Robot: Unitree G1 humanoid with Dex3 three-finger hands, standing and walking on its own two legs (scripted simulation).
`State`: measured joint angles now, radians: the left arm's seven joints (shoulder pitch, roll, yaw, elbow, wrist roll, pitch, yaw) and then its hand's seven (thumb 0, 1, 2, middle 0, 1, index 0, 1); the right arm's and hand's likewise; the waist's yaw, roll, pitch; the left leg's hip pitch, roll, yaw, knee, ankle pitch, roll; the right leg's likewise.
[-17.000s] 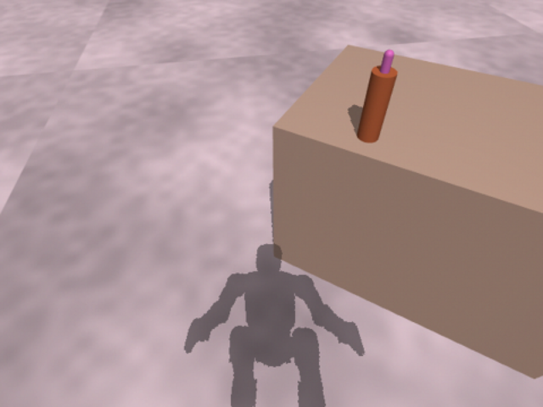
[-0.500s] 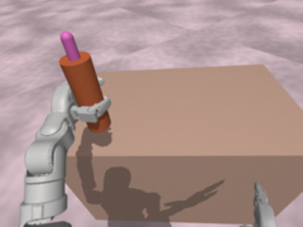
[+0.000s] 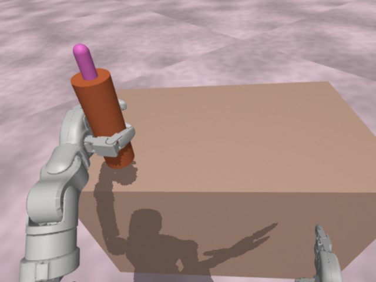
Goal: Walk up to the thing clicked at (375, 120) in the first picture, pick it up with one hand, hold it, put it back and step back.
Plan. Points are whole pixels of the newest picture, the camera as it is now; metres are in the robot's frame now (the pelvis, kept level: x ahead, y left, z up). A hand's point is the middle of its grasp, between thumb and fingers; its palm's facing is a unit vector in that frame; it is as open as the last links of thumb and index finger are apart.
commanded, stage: hold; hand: left
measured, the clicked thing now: (103, 112) +0.32 +0.17 +0.26
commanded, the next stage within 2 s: crouch in 1.48 s
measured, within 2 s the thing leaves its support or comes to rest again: neither
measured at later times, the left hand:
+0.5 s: hand (117, 129) +0.32 +0.16 +0.22, palm faces +0.11 -0.99 -0.01, open 8.2 cm
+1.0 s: hand (112, 121) +0.32 +0.16 +0.24, palm faces +0.09 -1.00 -0.03, open 8.2 cm
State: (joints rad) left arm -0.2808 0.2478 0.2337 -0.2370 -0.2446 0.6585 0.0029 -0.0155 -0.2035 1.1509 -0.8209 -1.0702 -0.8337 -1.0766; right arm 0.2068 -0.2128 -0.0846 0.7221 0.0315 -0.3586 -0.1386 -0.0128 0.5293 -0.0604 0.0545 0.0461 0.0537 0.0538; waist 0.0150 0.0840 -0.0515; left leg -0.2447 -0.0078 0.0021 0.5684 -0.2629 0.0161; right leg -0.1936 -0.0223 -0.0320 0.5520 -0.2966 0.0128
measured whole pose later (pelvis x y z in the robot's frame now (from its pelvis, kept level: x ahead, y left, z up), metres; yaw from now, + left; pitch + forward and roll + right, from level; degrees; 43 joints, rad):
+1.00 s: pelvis +0.00 +0.00 +0.00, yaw +0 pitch -4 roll +0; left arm -0.34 0.26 0.25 -0.20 -0.26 0.66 -0.01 -0.01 -0.21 1.15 -0.82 -1.07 -0.83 -1.08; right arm 0.20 -0.21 -0.08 0.76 0.03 -0.39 -0.16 -0.01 0.54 -0.06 0.05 0.05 0.05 0.05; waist 0.02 0.09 -0.06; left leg -0.25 -0.01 0.00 0.56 -0.25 0.01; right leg -0.20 -0.02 -0.03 0.55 -0.29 0.01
